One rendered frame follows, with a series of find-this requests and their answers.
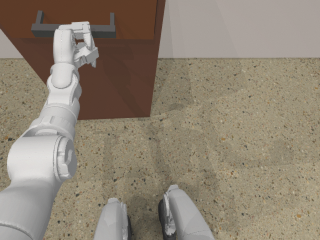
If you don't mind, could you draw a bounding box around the handle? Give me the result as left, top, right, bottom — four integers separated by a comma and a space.
31, 10, 116, 39

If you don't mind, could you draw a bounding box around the left robot upper arm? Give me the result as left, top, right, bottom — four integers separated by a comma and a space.
0, 135, 78, 240

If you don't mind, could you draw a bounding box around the right robot shin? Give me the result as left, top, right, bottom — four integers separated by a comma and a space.
163, 184, 185, 235

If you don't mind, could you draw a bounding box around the left robot hand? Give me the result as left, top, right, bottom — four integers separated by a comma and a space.
53, 21, 99, 70

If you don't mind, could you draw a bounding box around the right robot foot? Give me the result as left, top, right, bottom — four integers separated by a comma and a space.
158, 199, 176, 240

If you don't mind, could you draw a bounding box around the robot left forearm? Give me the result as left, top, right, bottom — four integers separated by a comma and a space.
7, 63, 82, 180

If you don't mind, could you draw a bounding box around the drawer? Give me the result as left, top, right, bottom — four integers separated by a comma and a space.
0, 0, 157, 40

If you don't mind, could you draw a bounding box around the cabinet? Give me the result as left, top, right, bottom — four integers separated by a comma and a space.
0, 0, 166, 120

